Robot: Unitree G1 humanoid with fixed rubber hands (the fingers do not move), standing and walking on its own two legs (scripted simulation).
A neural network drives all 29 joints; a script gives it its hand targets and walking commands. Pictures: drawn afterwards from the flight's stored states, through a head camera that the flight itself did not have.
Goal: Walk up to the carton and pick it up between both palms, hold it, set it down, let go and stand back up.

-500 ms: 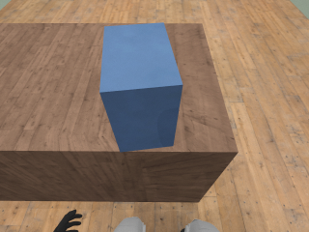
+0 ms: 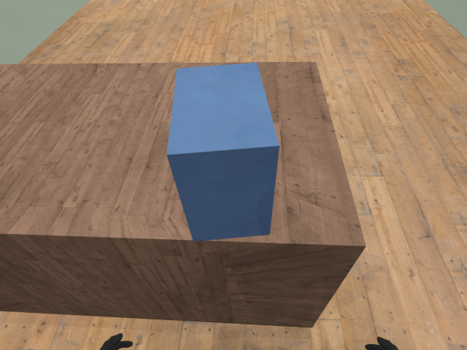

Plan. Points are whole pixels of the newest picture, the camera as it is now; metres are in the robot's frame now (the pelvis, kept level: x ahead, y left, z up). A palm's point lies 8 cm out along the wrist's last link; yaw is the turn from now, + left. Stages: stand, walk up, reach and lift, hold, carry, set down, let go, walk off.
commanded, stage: walk up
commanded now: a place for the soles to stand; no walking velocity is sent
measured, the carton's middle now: (224, 153) +0.48 +0.05 +0.05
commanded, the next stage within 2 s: stand in 0.20 s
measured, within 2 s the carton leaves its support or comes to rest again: neither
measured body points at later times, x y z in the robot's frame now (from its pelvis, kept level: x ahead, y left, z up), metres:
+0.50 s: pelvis +0.02 +0.00 +0.00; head +0.02 +0.01 +0.45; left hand +0.10 +0.26 -0.12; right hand +0.10 -0.26 -0.12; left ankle +0.05 +0.12 -0.73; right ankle +0.00 -0.12 -0.73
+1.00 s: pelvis +0.01 +0.00 -0.01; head +0.04 +0.01 +0.44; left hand +0.10 +0.28 -0.13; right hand +0.14 -0.25 -0.12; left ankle +0.05 +0.12 -0.73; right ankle +0.00 -0.12 -0.73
